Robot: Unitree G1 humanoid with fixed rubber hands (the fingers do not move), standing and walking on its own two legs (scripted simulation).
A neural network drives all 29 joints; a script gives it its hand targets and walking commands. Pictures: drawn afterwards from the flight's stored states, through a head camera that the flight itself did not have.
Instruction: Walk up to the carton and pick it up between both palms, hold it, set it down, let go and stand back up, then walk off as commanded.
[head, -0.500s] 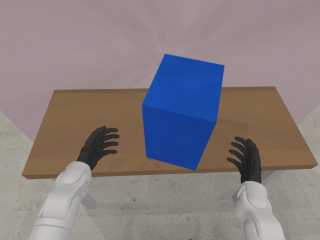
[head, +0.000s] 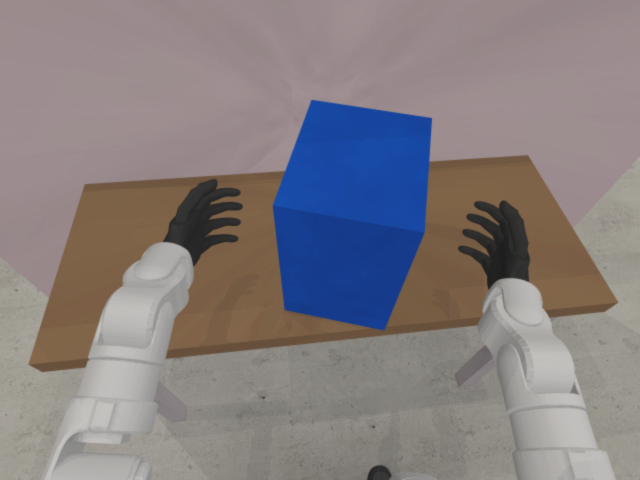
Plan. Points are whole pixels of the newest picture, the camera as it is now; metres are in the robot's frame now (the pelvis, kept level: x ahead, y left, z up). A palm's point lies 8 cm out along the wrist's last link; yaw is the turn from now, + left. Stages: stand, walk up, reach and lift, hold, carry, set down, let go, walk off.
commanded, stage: reach and lift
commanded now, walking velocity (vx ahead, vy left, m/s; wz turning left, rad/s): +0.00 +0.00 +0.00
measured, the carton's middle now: (350, 224) +0.45 -0.04 +0.00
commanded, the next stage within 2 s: none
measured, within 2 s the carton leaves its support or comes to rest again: neither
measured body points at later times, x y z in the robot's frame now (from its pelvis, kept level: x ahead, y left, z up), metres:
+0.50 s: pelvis -0.01 -0.01 +0.00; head +0.04 +0.01 +0.45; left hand +0.44 +0.15 +0.12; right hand +0.38 -0.21 +0.11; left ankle -0.05 +0.07 -0.74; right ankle +0.05 -0.16 -0.74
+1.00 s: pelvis +0.00 -0.03 +0.00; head +0.06 -0.01 +0.44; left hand +0.49 +0.12 +0.10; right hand +0.43 -0.21 +0.11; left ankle -0.05 +0.07 -0.74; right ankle +0.05 -0.16 -0.74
